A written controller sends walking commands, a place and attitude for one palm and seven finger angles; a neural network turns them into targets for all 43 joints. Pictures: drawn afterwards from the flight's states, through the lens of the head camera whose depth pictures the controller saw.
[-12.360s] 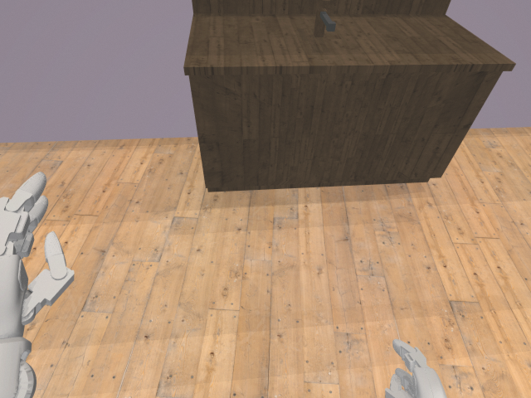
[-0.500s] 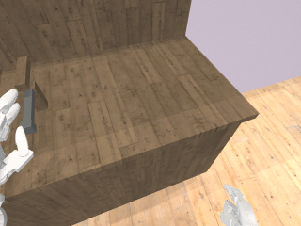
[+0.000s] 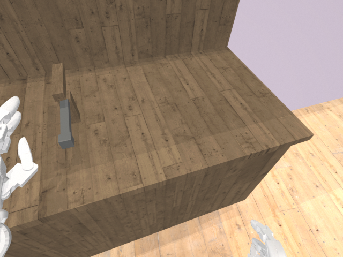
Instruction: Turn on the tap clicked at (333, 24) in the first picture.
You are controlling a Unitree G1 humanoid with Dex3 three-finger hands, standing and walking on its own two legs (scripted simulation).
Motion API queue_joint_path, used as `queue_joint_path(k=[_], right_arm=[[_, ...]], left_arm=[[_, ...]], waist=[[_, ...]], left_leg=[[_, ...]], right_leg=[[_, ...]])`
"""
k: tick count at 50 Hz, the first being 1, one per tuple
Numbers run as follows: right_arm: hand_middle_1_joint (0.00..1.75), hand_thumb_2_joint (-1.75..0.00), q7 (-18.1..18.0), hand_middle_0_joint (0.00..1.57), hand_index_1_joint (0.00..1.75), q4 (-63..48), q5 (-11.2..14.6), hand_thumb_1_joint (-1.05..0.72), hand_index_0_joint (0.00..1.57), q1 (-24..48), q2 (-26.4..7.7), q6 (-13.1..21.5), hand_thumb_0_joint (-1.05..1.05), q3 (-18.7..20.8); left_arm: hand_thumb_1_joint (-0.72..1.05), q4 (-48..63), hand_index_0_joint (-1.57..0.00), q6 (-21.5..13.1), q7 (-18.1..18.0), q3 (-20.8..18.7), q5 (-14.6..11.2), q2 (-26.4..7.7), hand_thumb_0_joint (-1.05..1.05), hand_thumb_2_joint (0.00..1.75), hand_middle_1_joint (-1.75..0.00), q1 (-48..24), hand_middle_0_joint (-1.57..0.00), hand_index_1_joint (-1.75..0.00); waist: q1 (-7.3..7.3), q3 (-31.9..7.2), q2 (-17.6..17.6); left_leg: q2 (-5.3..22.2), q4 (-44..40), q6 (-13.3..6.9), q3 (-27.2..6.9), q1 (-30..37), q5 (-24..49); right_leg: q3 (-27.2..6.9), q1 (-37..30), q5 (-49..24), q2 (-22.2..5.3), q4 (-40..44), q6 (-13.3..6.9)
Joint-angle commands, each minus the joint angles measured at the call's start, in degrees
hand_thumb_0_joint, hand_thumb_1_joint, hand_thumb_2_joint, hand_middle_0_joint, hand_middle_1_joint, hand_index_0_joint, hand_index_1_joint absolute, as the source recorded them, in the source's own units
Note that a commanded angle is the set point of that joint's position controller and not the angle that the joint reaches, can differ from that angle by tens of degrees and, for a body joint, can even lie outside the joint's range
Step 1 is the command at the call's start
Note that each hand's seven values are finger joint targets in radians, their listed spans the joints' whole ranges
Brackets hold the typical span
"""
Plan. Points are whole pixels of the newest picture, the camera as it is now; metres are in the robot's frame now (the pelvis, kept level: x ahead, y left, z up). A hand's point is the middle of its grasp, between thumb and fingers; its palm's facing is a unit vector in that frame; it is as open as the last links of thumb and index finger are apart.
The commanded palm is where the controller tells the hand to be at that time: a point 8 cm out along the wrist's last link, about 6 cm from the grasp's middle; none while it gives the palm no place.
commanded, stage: come to a stop and stand still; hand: left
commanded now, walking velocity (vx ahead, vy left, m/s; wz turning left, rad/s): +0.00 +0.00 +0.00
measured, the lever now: (66, 140) +0.34 +0.30 +0.05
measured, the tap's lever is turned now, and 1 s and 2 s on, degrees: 0 0 0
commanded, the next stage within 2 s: look again from close up in 0.46 s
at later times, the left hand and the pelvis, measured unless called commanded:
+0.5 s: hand (17, 156) +0.23 +0.29 +0.17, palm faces +0.40 -0.85 -0.34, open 7.5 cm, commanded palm +0.17 +0.32 +0.18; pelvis +0.01 +0.04 +0.00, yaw +0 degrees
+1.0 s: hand (27, 162) +0.22 +0.27 +0.17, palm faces +0.41 -0.82 -0.40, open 7.5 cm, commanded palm +0.16 +0.30 +0.18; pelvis +0.00 +0.02 +0.00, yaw +1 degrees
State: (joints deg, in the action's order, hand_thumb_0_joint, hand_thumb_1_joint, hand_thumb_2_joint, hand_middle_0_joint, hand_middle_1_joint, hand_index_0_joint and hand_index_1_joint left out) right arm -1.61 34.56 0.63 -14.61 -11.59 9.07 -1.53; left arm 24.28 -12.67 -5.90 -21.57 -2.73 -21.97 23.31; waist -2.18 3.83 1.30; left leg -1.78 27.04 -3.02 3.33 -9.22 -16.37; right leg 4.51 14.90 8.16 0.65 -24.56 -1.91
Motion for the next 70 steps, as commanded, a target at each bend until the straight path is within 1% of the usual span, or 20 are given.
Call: queue_joint_path(k=[1, 10, 12, 13, 17, 22, 23, 30, 48, 49, 50, 51, 52, 53, 56, 58, 60, 62, 65, 70], right_arm=[[0.30, -0.90, 0.05, 0.20, 0.30, -9.59, 0.16, -0.90, 0.20, 5.77, -7.29, 4.36, 0.00, 2.77], [0.30, -0.90, 0.88, 0.20, 0.30, -10.99, -0.12, -0.90, 0.20, 6.62, -6.68, 2.48, 0.00, 2.92], [0.30, -0.90, 0.94, 0.20, 0.30, -11.15, 0.06, -0.90, 0.20, 7.20, -6.28, 2.26, 0.00, 2.75], [0.30, -0.90, 0.94, 0.20, 0.30, -11.11, -0.29, -0.90, 0.20, 6.71, -6.51, 1.86, 0.00, 2.69], [0.30, -0.90, 1.37, 0.20, 0.30, -11.23, 0.04, -0.90, 0.20, 7.24, -6.35, 1.89, 0.00, 2.94], [0.30, -0.90, 1.61, 0.20, 0.30, -11.35, 0.00, -0.90, 0.20, 7.75, -6.69, 1.14, 0.00, 3.19], [0.30, -0.90, 1.50, 0.20, 0.30, -11.09, -0.31, -0.90, 0.20, 7.14, -6.95, 0.73, 0.00, 3.16], [0.30, -0.90, 0.69, 0.20, 0.30, -11.25, -0.02, -0.90, 0.20, 6.85, -7.21, 0.76, 0.00, 3.92], [0.30, -0.90, -0.56, 0.20, 0.30, -10.48, -0.17, -0.90, 0.20, 7.40, -7.25, 0.76, 0.00, 3.31], [0.30, -0.90, -0.33, 0.20, 0.30, -9.02, -3.31, -0.90, 0.20, -0.19, -9.53, 3.81, 0.00, 2.32], [0.30, -0.90, -0.17, 0.20, 0.30, -6.54, -0.75, -0.90, 0.20, 6.20, -1.30, 3.42, 0.00, 0.17], [0.30, -0.90, -0.12, 0.20, 0.30, -9.53, -0.51, -0.90, 0.20, 2.72, -5.59, 4.60, 0.00, 3.08], [0.30, -0.90, 1.59, 0.20, 0.30, -9.68, 0.63, -0.90, 0.20, 4.36, -5.90, 4.42, 0.00, 3.44], [0.30, -0.90, 2.38, 0.20, 0.30, -10.20, 0.34, -0.90, 0.20, 3.34, -7.32, 3.73, 0.00, 3.98], [0.30, -0.90, 2.97, 0.20, 0.30, -11.00, 0.48, -0.90, 0.20, 5.38, -7.45, 3.54, 0.00, 3.64], [0.30, -0.90, 2.43, 0.20, 0.30, -11.07, 0.70, -0.90, 0.20, 6.36, -7.24, 3.18, 0.00, 3.12], [0.30, -0.90, 1.20, 0.20, 0.30, -11.18, 0.66, -0.90, 0.20, 6.76, -7.09, 3.26, 0.00, 3.20], [0.30, -0.90, 0.50, 0.20, 0.30, -11.06, 0.67, -0.90, 0.20, 7.70, -7.05, 3.28, 0.00, 2.83], [0.30, -0.90, 0.02, 0.20, 0.30, -10.78, 0.47, -0.90, 0.20, 6.63, -6.61, 3.93, 0.00, 2.70], [0.30, -0.90, 0.38, 0.20, 0.30, -9.64, 0.33, -0.90, 0.20, 5.97, -6.85, 5.29, 0.00, 2.71]], left_arm=[[0.90, 10.25, -0.20, -3.28, -0.82, -1.81, 0.66, -5.64, 0.00, 0.90, -0.30, -9.18, -0.20, -0.30], [0.90, 13.81, -0.20, -3.48, -0.71, -3.51, 1.28, -7.53, 0.00, 0.90, -0.30, -10.21, -0.20, -0.30], [0.90, 14.67, -0.20, -3.57, -0.83, -5.34, 1.15, -8.93, 0.00, 0.90, -0.30, -9.34, -0.20, -0.30], [0.90, 13.40, -0.20, -3.65, -0.52, -3.57, 0.79, -6.88, 0.00, 0.90, -0.30, -8.91, -0.20, -0.30], [0.90, 15.77, -0.20, -3.76, -0.36, -3.30, 1.09, -7.17, 0.00, 0.90, -0.30, -9.32, -0.20, -0.30], [0.90, 15.36, -0.20, -3.32, -0.48, -4.08, 1.15, -7.66, 0.00, 0.90, -0.30, -7.29, -0.20, -0.30], [0.90, 13.78, -0.20, -3.31, -0.30, -2.66, 0.80, -6.07, 0.00, 0.90, -0.30, -6.59, -0.20, -0.30], [0.90, 15.67, -0.20, -3.77, -0.94, -4.71, 0.49, -7.71, 0.00, 0.90, -0.30, -4.54, -0.20, -0.30], [0.90, 13.97, -0.20, -2.95, -1.48, -2.50, 0.08, -5.98, 0.00, 0.90, -0.30, -4.44, -0.20, -0.30], [0.90, 29.05, -0.20, -8.64, -1.59, -36.53, 11.02, -54.40, 0.00, 0.90, -0.30, -66.07, -0.20, -0.30], [0.90, -6.33, -0.20, -6.38, 1.41, -14.05, 3.28, -17.76, 0.00, 0.90, -0.30, -32.07, -0.20, -0.30], [0.90, -7.13, -0.20, -5.87, 2.20, -7.68, 1.22, -10.04, 0.00, 0.90, -0.30, -15.26, -0.20, -0.30], [0.90, -2.20, -0.20, -5.96, 2.74, -1.35, -1.08, -2.33, 0.00, 0.90, -0.30, -9.08, -0.20, -0.30], [0.90, 4.87, -0.20, -6.28, 2.40, -1.57, -0.77, -4.57, 0.00, 0.90, -0.30, -8.72, -0.20, -0.30], [0.90, 9.84, -0.20, -6.13, 1.14, -2.08, -0.83, -6.29, 0.00, 0.90, -0.30, -2.45, -0.20, -0.30], [0.90, 9.58, -0.20, -5.77, 0.45, -4.67, -1.00, -8.13, 0.00, 0.90, -0.30, -2.14, -0.20, -0.30], [0.90, 8.57, -0.20, -5.86, 0.17, -7.75, -1.13, -10.69, 0.00, 0.90, -0.30, -4.41, -0.20, -0.30], [0.90, 11.83, -0.20, -6.28, -0.08, -10.33, -0.96, -13.93, 0.00, 0.90, -0.30, -8.93, -0.20, -0.30], [0.90, 10.73, -0.20, -6.61, 0.29, -6.91, -0.53, -10.55, 0.00, 0.90, -0.30, -11.10, -0.20, -0.30], [0.90, 11.25, -0.20, -6.38, 0.23, -2.64, 0.09, -6.78, 0.00, 0.90, -0.30, -11.13, -0.20, -0.30]], waist=[[0.39, -7.86, -3.23], [0.46, -5.72, -7.68], [0.51, -6.94, -6.86], [0.73, -6.49, -6.65], [0.76, -6.73, -9.77], [0.55, -7.97, -6.01], [0.96, -7.76, -5.30], [0.93, -9.84, -5.38], [1.00, -7.65, -3.43], [1.11, -1.04, -2.55], [0.31, -12.82, -3.58], [-1.22, -10.81, -6.97], [-0.11, -13.17, -13.33], [0.30, -13.48, -13.01], [-0.57, -9.72, -1.19], [-0.27, -8.35, 2.01], [-0.24, -6.59, 4.70], [0.18, -5.94, 0.70], [0.19, -6.08, -4.71], [0.30, -5.64, -2.62]], left_leg=[[7.95, -8.26, 1.70, -7.07, -6.05, 9.16], [8.99, -11.07, 5.02, -8.99, -8.32, 12.65], [8.51, -10.10, 5.91, -8.20, -6.08, 17.02], [8.61, -10.45, 6.42, -8.71, -6.08, 18.17], [9.43, -10.12, 7.67, -8.10, -1.13, 25.90], [9.83, -7.73, 8.14, -8.06, 1.84, 33.01], [9.38, -7.54, 8.04, -8.15, 0.10, 30.83], [6.93, -6.38, 7.08, -7.51, -5.25, 19.83], [6.45, -8.67, 3.29, -7.51, -6.11, 6.94], [7.48, -1.65, -0.29, -4.60, -16.50, 11.25], [5.18, -3.52, 0.42, -7.09, -6.87, 12.85], [4.88, -3.46, 2.57, -5.45, -2.45, 12.88], [4.92, -3.10, 4.06, -3.56, 0.92, 17.44], [6.12, -3.90, 4.12, -5.00, -2.12, 18.13], [6.63, -6.78, 2.04, -6.36, -9.39, 6.62], [6.84, -8.16, 1.84, -6.72, -10.33, 3.16], [6.57, -8.19, 1.41, -7.06, -10.73, -0.88], [5.94, -8.13, 1.04, -7.12, -9.39, -2.73], [5.90, -8.47, 0.65, -7.00, -10.23, -5.19], [5.14, -7.50, 0.92, -6.27, -7.84, -3.95]], right_leg=[[-6.16, -10.61, -4.62, -4.29, 0.43, 1.10], [-3.89, -11.09, -3.15, -2.72, -2.37, 0.91], [-3.30, -11.03, -4.68, -2.54, -2.18, 0.97], [-3.09, -10.41, -3.58, -2.32, -2.34, 0.93], [-2.70, -6.98, 0.12, -2.03, -3.74, 0.86], [-2.27, -7.07, -0.86, -2.08, -1.86, 0.65], [-2.43, -8.38, -1.85, -2.29, -1.54, 0.66], [-4.79, -15.24, -13.74, -4.21, -0.80, -0.34], [-6.97, -11.20, -4.60, -4.61, 3.05, 0.38], [-5.93, -8.98, -5.85, -1.80, 0.31, 4.17], [-6.24, -6.11, -2.90, -7.44, 0.94, -1.57], [-13.57, -7.56, -8.12, -6.23, 2.64, -1.81], [-9.54, -9.12, -11.59, -5.94, -0.38, -1.92], [-8.43, -11.94, -11.05, -5.80, -1.76, -1.16], [-8.21, -13.74, -4.35, -5.27, -0.63, 0.29], [-6.27, -12.32, -1.07, -4.59, -0.58, 0.82], [-7.88, -10.24, 2.96, -4.77, 1.41, 1.07], [-8.98, -7.86, 5.70, -4.91, 2.38, 0.71], [-9.15, -8.77, 7.04, -5.18, 2.56, 0.52], [-9.99, -7.37, 8.36, -5.02, 5.04, 0.52]])
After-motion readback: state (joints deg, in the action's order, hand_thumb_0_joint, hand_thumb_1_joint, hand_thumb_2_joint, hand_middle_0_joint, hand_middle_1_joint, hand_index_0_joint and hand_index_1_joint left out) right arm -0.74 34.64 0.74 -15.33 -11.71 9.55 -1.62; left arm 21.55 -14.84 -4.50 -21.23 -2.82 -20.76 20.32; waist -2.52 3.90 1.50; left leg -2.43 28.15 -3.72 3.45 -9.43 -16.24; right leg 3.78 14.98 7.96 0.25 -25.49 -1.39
